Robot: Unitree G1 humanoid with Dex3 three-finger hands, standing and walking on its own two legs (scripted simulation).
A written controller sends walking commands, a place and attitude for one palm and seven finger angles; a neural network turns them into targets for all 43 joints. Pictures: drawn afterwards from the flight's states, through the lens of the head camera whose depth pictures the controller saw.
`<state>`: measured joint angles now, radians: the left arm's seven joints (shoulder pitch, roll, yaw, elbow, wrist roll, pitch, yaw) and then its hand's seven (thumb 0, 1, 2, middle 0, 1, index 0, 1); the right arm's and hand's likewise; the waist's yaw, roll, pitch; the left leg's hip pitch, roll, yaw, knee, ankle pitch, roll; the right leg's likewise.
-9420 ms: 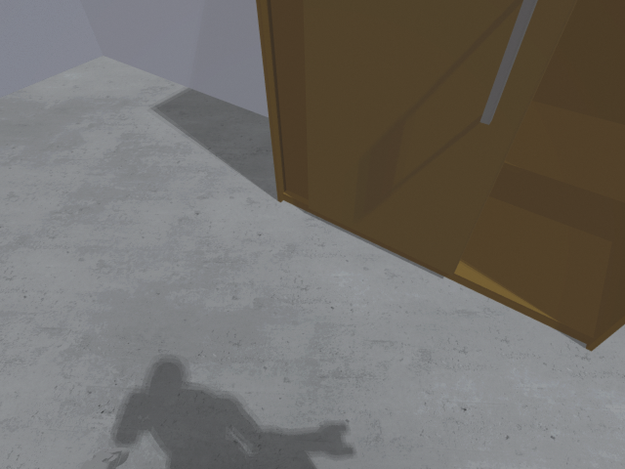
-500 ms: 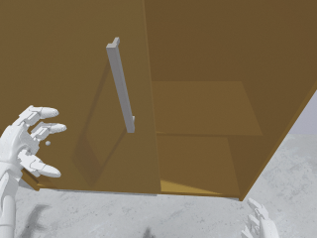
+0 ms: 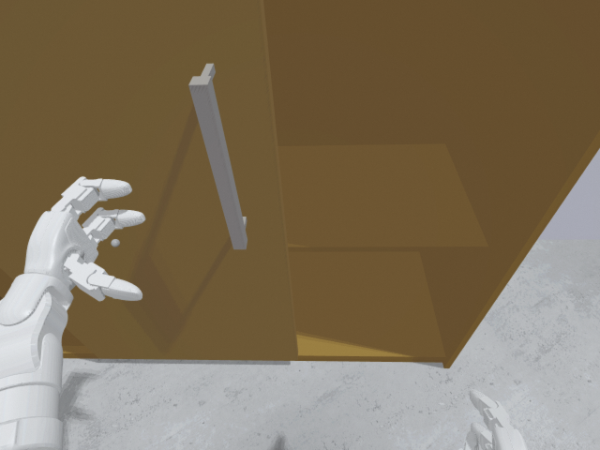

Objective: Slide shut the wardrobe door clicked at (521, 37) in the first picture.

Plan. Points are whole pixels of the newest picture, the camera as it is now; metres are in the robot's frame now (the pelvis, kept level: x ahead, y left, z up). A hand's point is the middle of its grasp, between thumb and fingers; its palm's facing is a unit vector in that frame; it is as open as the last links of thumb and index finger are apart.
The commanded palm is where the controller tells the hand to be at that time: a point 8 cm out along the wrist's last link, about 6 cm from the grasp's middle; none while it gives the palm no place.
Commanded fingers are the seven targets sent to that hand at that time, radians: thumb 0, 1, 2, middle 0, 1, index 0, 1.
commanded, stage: move the hooked fingers beside the handle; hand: left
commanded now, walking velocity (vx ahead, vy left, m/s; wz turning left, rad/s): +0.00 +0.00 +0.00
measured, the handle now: (227, 170) +0.50 +0.14 +0.12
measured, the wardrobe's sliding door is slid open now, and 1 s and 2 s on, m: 0.49 0.49 0.49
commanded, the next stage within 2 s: feel for the door with the fingertips in 1.74 s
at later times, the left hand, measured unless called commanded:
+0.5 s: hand (149, 215) +0.37 +0.22 +0.15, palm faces +0.03 -1.00 -0.04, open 13.9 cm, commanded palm +0.35 +0.27 +0.14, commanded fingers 0.00 -0.50 0.30 -0.30 -1.20 -0.30 -1.20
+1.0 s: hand (178, 184) +0.43 +0.20 +0.14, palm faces +0.03 -1.00 -0.02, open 13.9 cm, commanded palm +0.40 +0.26 +0.13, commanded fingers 0.00 -0.50 0.30 -0.30 -1.20 -0.30 -1.20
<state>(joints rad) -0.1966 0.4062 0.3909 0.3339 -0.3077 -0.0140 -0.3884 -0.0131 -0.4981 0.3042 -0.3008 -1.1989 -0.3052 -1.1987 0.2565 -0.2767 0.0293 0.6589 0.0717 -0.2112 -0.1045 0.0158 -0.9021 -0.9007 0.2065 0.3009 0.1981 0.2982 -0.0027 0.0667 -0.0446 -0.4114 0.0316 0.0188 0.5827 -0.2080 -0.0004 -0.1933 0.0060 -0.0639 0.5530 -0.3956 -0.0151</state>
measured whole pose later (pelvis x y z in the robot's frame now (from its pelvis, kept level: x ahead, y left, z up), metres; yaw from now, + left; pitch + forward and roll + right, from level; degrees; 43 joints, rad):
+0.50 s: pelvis -0.01 +0.01 +0.00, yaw +0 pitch +2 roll -1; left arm -0.42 0.37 0.30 0.52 -0.24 -0.04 -0.26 -0.01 -0.50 0.30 -0.30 -1.20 -0.31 -1.20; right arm 0.26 -0.27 0.03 0.67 0.06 -0.14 -0.09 0.01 -0.90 -0.90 0.21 0.30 0.20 0.30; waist -0.03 0.06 -0.03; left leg -0.43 0.03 0.03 0.59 -0.20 0.01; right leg -0.22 0.00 -0.06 0.57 -0.38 -0.01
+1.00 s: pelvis +0.00 +0.00 +0.00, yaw -2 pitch +5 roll -1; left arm -0.63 0.41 0.35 0.80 -0.19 -0.13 -0.24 -0.01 -0.50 0.30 -0.30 -1.20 -0.30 -1.20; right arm 0.34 -0.29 0.00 0.70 0.06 -0.07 -0.06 0.01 -0.90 -0.90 0.21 0.30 0.20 0.30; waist -0.08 0.05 -0.04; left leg -0.50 0.05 0.04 0.62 -0.22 0.00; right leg -0.29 0.01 -0.04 0.60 -0.40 -0.01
